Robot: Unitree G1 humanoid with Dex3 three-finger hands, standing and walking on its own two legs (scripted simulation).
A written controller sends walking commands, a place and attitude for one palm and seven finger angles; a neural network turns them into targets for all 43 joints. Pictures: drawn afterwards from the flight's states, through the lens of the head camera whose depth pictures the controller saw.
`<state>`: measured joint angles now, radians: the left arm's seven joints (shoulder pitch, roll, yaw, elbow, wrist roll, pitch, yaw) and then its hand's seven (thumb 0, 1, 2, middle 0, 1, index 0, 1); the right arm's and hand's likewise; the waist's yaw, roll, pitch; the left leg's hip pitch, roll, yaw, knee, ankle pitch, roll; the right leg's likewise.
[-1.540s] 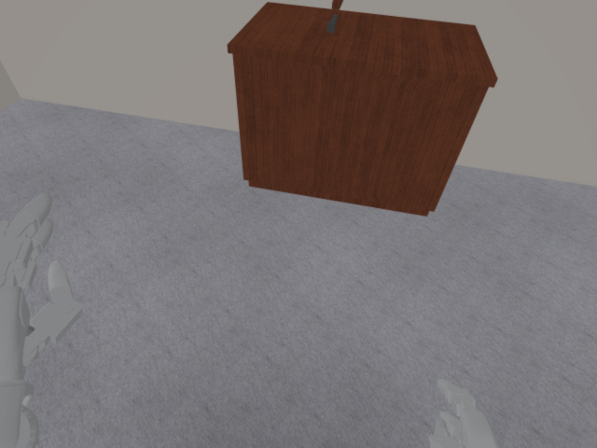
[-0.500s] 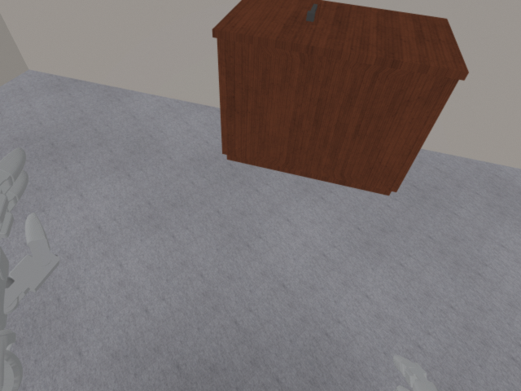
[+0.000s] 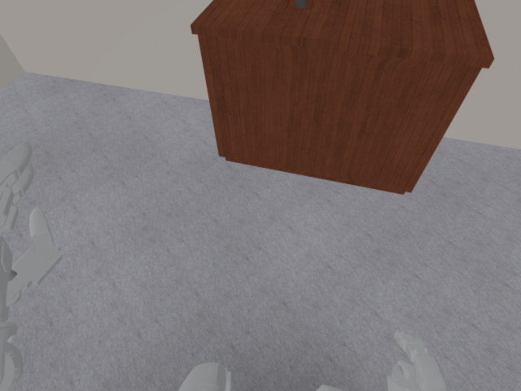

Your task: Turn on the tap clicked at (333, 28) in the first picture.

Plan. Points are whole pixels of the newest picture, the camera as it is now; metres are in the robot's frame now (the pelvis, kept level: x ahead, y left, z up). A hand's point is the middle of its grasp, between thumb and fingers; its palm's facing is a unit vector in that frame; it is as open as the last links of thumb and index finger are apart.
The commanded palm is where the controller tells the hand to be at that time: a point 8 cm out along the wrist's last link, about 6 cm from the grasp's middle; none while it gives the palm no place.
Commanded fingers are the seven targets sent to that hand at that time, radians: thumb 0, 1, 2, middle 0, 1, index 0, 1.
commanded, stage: walk to a spot facing it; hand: left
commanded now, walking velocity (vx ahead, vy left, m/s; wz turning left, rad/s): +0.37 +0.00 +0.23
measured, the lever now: (301, 1) +1.19 -0.07 +0.06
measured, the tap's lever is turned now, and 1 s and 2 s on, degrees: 0 0 0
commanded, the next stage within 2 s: turn to face it in 0.88 s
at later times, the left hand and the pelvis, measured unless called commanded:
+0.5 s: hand (82, 138) +0.37 +0.25 +0.21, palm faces +0.44 -0.80 -0.42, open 7.4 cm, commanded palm +0.31 +0.29 +0.20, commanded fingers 0.00 0.90 0.90 -0.20 -0.30 -0.20 -0.30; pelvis +0.17 +0.00 +0.02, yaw +3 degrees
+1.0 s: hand (89, 95) +0.47 +0.28 +0.20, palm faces +0.62 -0.66 -0.43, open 7.4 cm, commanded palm +0.40 +0.31 +0.20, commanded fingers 0.00 0.90 0.90 -0.20 -0.30 -0.20 -0.30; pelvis +0.32 +0.00 -0.01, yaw +15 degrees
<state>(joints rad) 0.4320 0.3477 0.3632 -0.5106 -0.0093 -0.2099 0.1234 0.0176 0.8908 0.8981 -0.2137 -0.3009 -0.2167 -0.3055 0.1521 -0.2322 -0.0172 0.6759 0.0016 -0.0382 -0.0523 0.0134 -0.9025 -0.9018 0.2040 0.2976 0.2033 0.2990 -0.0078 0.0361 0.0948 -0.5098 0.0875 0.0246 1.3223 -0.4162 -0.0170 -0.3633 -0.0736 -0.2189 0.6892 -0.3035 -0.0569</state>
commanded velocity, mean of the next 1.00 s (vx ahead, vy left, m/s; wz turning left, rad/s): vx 0.29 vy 0.00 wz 0.33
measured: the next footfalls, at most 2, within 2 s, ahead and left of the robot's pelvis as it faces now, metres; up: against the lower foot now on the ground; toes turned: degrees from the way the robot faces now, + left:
left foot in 0.28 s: +0.22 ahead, +0.14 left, +0.00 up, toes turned +13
right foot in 0.62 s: +0.31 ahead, -0.14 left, +0.00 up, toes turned -5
